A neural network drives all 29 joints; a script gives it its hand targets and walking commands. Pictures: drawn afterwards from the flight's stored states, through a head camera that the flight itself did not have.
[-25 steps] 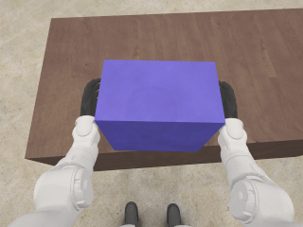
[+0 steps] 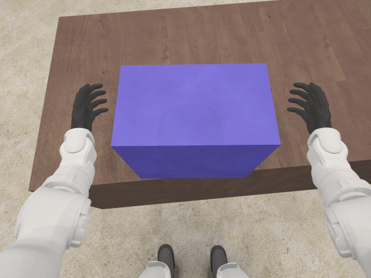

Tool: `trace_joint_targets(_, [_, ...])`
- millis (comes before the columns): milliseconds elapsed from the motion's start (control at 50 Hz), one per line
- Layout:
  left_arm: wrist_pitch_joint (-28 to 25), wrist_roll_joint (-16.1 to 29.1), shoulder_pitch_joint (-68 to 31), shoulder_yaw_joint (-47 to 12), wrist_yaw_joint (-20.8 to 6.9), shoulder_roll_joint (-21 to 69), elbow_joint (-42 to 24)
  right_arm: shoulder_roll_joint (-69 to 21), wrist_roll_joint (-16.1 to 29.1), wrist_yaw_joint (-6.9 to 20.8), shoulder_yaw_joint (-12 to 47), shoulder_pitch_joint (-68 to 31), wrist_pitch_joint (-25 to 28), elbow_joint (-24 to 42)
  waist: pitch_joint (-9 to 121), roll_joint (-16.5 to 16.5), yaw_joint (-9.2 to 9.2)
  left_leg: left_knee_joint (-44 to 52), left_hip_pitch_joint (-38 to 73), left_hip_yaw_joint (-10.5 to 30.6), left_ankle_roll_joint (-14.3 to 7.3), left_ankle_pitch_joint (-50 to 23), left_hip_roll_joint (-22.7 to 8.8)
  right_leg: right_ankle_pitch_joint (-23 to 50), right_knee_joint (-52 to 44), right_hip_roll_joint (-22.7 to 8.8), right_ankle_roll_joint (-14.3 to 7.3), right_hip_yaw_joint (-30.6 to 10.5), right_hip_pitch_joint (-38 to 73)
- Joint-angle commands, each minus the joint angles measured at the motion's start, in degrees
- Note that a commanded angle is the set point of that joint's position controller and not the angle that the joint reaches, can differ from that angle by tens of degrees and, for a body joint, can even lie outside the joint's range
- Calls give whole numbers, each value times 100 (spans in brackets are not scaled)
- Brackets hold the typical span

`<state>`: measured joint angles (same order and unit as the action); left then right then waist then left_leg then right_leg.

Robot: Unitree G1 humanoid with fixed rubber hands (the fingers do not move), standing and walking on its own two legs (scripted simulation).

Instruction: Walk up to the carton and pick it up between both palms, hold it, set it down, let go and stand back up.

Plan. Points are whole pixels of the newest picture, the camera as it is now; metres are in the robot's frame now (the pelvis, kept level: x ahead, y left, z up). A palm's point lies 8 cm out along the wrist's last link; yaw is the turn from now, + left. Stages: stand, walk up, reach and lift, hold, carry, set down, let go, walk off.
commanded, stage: set down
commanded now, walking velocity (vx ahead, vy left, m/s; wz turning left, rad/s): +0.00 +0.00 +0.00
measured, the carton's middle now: (193, 130) +0.44 +0.01 -0.05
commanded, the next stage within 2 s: none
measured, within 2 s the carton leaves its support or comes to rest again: neither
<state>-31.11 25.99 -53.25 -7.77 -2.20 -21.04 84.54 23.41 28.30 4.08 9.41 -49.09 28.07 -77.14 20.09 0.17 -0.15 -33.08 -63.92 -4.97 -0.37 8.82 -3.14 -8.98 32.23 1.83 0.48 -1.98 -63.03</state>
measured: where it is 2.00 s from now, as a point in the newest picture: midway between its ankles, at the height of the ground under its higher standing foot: outside the picture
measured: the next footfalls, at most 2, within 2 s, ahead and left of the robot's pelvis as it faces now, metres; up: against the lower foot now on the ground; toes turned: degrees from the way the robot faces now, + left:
none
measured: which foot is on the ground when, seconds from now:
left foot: down 0.00-1.00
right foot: down 0.00-1.00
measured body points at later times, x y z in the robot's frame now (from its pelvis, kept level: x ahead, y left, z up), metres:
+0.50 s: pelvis +0.00 +0.00 +0.02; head +0.10 +0.01 +0.46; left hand +0.46 +0.26 +0.09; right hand +0.46 -0.24 +0.09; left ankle +0.03 +0.12 -0.70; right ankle +0.02 -0.12 -0.70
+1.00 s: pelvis +0.02 +0.00 +0.04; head +0.06 +0.01 +0.49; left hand +0.43 +0.26 +0.11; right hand +0.43 -0.24 +0.11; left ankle +0.03 +0.12 -0.70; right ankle +0.02 -0.12 -0.70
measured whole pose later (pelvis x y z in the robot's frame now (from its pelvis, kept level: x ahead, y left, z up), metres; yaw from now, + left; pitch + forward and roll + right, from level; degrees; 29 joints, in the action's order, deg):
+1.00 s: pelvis +0.02 +0.00 +0.04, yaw +2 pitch +15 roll -1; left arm -12.6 18.5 -43.0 -2.8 -3.9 -21.7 67.6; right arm 23.4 26.6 1.5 7.3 -40.7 10.0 -64.8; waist 11.5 0.6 1.2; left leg -21.7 -29.2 -2.7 0.3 7.7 -2.6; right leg -6.3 16.4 1.8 -0.2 0.1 -25.3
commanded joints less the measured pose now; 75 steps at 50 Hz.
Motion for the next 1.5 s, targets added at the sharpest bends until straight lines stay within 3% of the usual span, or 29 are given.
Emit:
trace_joint_targets(0, [-123, 186, -1910, -61, -74, -887, -1007, 940, 33, 35, -87, -1935, 103, 1116, 4519, -79, 20, -595, 3813, 218, 279, -2720, 291, 1691, -76, 209, 323, 203, 1517])
trace_joint_targets(240, [542, -216, -1955, 406, -77, -1113, -1303, 960, -200, -197, -435, -2012, -527, 1250, 3771, -20, 101, 10, 3926, 226, 231, -2182, 326, 1736, -602, 154, 269, 140, 2551])
trace_joint_targets(500, [1166, -108, -2105, 56, 4, -1012, -1523, 1150, 45, -72, -191, -2242, -1228, 1061, 2805, 282, 141, 290, 5132, 339, 415, -2055, 235, 1123, -1161, 172, 193, 297, 2521])
trace_joint_targets(700, [1769, -152, -2174, 186, 38, -1148, -2147, 1353, 63, -105, -181, -2422, -1724, 1495, 2694, 150, 87, 426, 5647, 346, 445, -2253, 244, 1521, -1306, 220, 241, 315, 3193])
trace_joint_targets(800, [1996, -413, -1667, 397, -38, -1064, -2184, 1233, 32, -204, -179, -1951, -1888, 1541, 2092, 45, 105, 577, 5728, 348, 391, -2187, 267, 1585, -1480, 160, 201, 243, 3681])
trace_joint_targets(960, [1571, -812, -300, 697, -182, -763, -2326, 833, -214, -271, -432, -552, -1559, 1900, 1218, 89, 174, 809, 5827, 400, 359, -2076, 292, 1326, -1737, 53, -6, 148, 4040])
trace_joint_targets(1120, [964, -345, 81, 561, -2, -955, -3387, 938, -429, -202, -846, -178, -1215, 3119, 1795, 246, 156, 800, 6125, 360, 464, -2106, 271, 1484, -1598, 136, 15, 252, 3941])
trace_joint_targets(1340, [623, -531, 1512, 650, -112, -669, -2954, 489, -539, -218, -702, 1163, -888, 2868, 918, 31, 158, 767, 5812, 366, 410, -1865, 268, 1112, -1639, 0, -46, 69, 4089])
trace_joint_targets(1480, [345, -603, 2050, 738, -126, -664, -3212, 342, -721, -231, -840, 1730, -577, 3187, 553, 66, 106, 841, 5768, 321, 417, -1581, 273, 873, -1557, 5, -65, 60, 4234])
